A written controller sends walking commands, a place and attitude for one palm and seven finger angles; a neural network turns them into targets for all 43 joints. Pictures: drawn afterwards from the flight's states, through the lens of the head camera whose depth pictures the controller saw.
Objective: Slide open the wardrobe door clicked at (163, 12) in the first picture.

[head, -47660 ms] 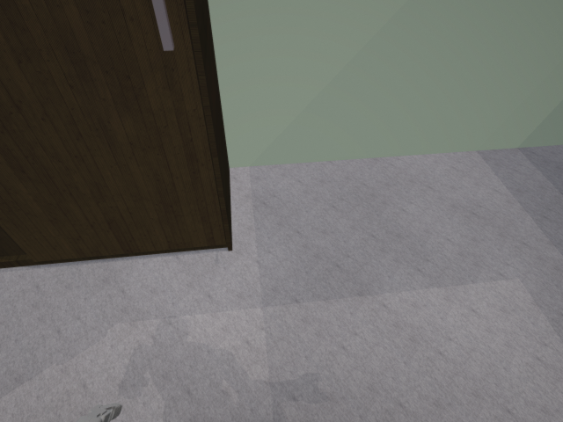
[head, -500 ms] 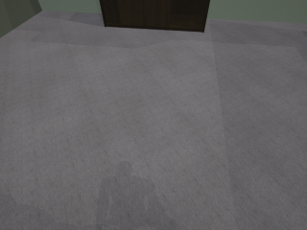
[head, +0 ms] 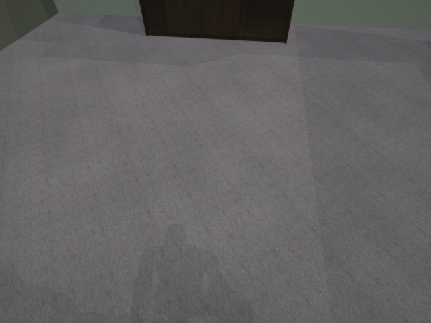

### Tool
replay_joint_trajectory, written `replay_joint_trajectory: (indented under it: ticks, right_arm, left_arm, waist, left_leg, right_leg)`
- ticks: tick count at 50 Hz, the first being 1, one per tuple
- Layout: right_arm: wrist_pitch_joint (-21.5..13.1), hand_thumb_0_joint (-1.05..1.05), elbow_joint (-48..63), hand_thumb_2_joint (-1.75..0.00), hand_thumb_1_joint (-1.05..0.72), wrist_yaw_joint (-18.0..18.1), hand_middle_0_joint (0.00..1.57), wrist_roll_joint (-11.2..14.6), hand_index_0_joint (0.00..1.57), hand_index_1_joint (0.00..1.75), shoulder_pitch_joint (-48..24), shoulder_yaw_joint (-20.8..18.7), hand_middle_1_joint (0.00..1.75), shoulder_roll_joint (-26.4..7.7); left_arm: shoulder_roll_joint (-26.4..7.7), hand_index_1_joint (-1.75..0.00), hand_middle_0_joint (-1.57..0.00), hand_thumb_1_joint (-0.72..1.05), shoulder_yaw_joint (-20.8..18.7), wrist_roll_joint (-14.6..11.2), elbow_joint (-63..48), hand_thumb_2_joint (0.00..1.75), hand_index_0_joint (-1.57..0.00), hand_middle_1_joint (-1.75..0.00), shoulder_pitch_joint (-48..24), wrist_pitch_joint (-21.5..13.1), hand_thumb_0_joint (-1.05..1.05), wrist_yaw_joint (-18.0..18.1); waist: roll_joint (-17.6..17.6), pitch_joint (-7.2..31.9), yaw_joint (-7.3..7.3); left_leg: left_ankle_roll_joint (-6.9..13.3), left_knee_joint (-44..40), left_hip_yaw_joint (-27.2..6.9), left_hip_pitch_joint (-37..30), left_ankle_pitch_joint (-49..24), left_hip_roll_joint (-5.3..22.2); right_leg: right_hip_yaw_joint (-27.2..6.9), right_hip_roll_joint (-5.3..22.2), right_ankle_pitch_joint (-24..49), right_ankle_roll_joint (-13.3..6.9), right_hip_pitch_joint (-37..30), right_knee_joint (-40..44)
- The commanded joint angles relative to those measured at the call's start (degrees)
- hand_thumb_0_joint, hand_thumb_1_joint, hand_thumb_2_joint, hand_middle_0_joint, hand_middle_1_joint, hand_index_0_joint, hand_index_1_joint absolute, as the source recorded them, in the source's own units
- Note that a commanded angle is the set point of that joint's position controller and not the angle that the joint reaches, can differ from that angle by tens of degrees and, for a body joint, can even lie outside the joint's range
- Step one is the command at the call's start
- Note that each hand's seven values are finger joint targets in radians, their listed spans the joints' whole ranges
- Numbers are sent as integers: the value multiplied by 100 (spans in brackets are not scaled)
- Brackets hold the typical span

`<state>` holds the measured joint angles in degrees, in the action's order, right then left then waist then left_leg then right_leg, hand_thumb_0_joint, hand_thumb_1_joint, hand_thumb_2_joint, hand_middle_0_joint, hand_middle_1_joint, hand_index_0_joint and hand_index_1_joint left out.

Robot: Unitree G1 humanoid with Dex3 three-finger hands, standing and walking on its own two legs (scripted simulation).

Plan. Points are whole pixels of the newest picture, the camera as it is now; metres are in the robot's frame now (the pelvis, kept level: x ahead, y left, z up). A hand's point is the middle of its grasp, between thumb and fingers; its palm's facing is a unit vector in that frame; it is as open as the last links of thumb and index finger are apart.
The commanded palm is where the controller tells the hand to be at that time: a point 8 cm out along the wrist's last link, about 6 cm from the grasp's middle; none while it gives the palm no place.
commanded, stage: look to check the result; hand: right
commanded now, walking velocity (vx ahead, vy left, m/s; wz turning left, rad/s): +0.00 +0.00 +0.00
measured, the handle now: out of the picture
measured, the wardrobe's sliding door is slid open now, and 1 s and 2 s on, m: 0.50 0.50 0.50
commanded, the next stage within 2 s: stand and wait in 0.98 s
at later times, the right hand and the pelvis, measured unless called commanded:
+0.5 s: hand out of the picture +0.04 -0.20 -0.17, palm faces -0.02 +0.97 -0.22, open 7.4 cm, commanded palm none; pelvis +0.01 +0.00 +0.00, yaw +0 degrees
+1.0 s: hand out of the picture +0.08 -0.22 -0.16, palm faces -0.03 +0.96 -0.28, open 7.4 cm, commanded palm none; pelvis +0.02 +0.01 +0.00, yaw +0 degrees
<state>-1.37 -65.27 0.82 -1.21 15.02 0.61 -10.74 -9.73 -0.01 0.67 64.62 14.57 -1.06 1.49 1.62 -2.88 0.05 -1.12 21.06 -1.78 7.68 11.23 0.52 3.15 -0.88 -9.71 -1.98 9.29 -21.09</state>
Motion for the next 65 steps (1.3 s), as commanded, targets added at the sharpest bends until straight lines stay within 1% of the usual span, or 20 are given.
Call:
replay_joint_trajectory:
  ticks: [1,6,7,11,13,15,19,20,25,28,30,34,42,50,54,57,59,63,64,65]
  right_arm:
    - [-45,0,156,-90,-90,40,20,6,20,30,192,-128,30,-680]
    - [-66,0,175,-90,-90,29,20,10,20,30,86,-145,30,-788]
    - [-78,0,192,-90,-90,31,20,5,20,30,77,-157,30,-836]
    - [-73,0,197,-90,-90,18,20,15,20,30,-50,-158,30,-903]
    - [-78,0,211,-90,-90,17,20,11,20,30,-88,-162,30,-949]
    - [-75,0,217,-90,-90,8,20,12,20,30,-121,-162,30,-991]
    - [-95,0,235,-90,-90,2,20,17,20,30,-230,-174,30,-1101]
    - [-100,0,243,-90,-90,0,20,20,20,30,-248,-182,30,-1119]
    - [-111,0,258,-90,-90,-10,20,25,20,30,-380,-201,30,-1245]
    - [-119,0,280,-90,-90,-10,20,22,20,30,-465,-212,30,-1312]
    - [-114,0,278,-90,-90,-17,20,25,20,30,-509,-214,30,-1354]
    - [-110,0,293,-90,-90,-28,20,22,20,30,-588,-219,30,-1432]
    - [-148,0,335,-90,-90,-39,20,25,20,30,-709,-242,30,-1621]
    - [-163,0,360,-90,-90,-40,20,40,20,30,-838,-253,30,-1731]
    - [-158,0,369,-90,-90,-44,20,37,20,30,-878,-251,30,-1775]
    - [-170,0,379,-90,-90,-42,20,35,20,30,-868,-260,30,-1809]
    - [-170,0,382,-90,-90,-44,20,42,20,30,-906,-259,30,-1816]
    - [-176,0,395,-90,-90,-39,20,43,20,30,-930,-262,30,-1846]
    - [-172,0,390,-90,-90,-43,20,44,20,30,-933,-261,30,-1847]
    - [-174,0,388,-90,-90,-44,20,47,20,30,-932,-259,30,-1854]
  left_arm:
    - [-845,-30,-20,90,-161,27,-167,90,-20,-30,217,-73,0,30]
    - [-964,-30,-20,90,-173,26,-201,90,-20,-30,91,-100,0,27]
    - [-1012,-30,-20,90,-186,14,-221,90,-20,-30,63,-102,0,25]
    - [-1081,-30,-20,90,-182,27,-207,90,-20,-30,-37,-105,0,22]
    - [-1109,-30,-20,90,-187,27,-216,90,-20,-30,-64,-103,0,12]
    - [-1168,-30,-20,90,-187,27,-215,90,-20,-30,-140,-107,0,10]
    - [-1261,-30,-20,90,-194,26,-228,90,-20,-30,-229,-115,0,-1]
    - [-1288,-30,-20,90,-195,30,-232,90,-20,-30,-249,-124,0,-1]
    - [-1411,-30,-20,90,-195,26,-247,90,-20,-30,-396,-143,0,-6]
    - [-1465,-30,-20,90,-202,28,-256,90,-20,-30,-454,-141,0,-11]
    - [-1518,-30,-20,90,-203,30,-252,90,-20,-30,-497,-150,0,-14]
    - [-1609,-30,-20,90,-201,33,-267,90,-20,-30,-597,-146,0,-24]
    - [-1780,-30,-20,90,-217,23,-314,90,-20,-30,-768,-153,0,-43]
    - [-1874,-30,-20,90,-214,29,-318,90,-20,-30,-851,-165,0,-48]
    - [-1911,-30,-20,90,-217,29,-318,90,-20,-30,-893,-160,0,-56]
    - [-1959,-30,-20,90,-220,23,-339,90,-20,-30,-931,-157,0,-58]
    - [-1953,-30,-20,90,-214,30,-336,90,-20,-30,-916,-171,0,-54]
    - [-1972,-30,-20,90,-220,23,-340,90,-20,-30,-940,-164,0,-56]
    - [-1987,-30,-20,90,-218,29,-336,90,-20,-30,-960,-160,0,-55]
    - [-1991,-30,-20,90,-215,30,-338,90,-20,-30,-948,-165,0,-57]
  waist:
    - [-123,-221,2]
    - [-190,-19,10]
    - [-94,19,7]
    - [-147,-25,1]
    - [-79,-13,-5]
    - [-107,-62,8]
    - [-83,38,3]
    - [-116,127,0]
    - [-187,244,9]
    - [-91,224,-8]
    - [-174,204,3]
    - [-130,160,7]
    - [-112,391,-1]
    - [-133,478,-19]
    - [-98,390,-12]
    - [-85,486,-4]
    - [-153,560,-10]
    - [-83,505,-17]
    - [-130,471,-11]
    - [-123,540,-12]
  left_leg:
    - [208,-461,-488,382,85,503]
    - [214,-449,-485,280,-111,527]
    - [214,-462,-499,276,-165,530]
    - [213,-495,-495,266,-133,541]
    - [216,-516,-500,255,-124,554]
    - [212,-529,-506,274,-130,562]
    - [218,-561,-521,212,-219,592]
    - [220,-547,-515,175,-292,595]
    - [215,-547,-502,63,-466,612]
    - [221,-583,-499,57,-522,628]
    - [209,-581,-473,45,-518,631]
    - [205,-622,-490,60,-479,637]
    - [227,-648,-532,-31,-774,672]
    - [235,-651,-525,-162,-1035,696]
    - [229,-678,-520,-137,-1010,701]
    - [244,-686,-536,-161,-1113,713]
    - [243,-653,-512,-260,-1239,726]
    - [246,-678,-501,-248,-1289,737]
    - [246,-692,-511,-228,-1261,735]
    - [250,-677,-520,-260,-1304,733]
  right_leg:
    - [-835,741,-306,-19,70,650]
    - [-829,776,-27,-20,-55,628]
    - [-832,780,93,-23,-111,576]
    - [-843,784,77,-14,-102,620]
    - [-844,793,76,-17,-110,624]
    - [-843,789,76,-12,-105,644]
    - [-845,796,246,-6,-174,620]
    - [-838,806,332,-5,-235,611]
    - [-853,832,532,7,-306,623]
    - [-866,846,610,10,-336,625]
    - [-857,857,612,18,-330,670]
    - [-865,855,549,22,-331,711]
    - [-841,871,834,40,-530,632]
    - [-828,901,1035,63,-596,662]
    - [-823,900,995,66,-568,679]
    - [-814,910,1094,67,-661,640]
    - [-827,913,1212,71,-668,650]
    - [-809,925,1216,77,-671,649]
    - [-802,915,1170,87,-667,662]
    - [-811,918,1221,83,-703,657]
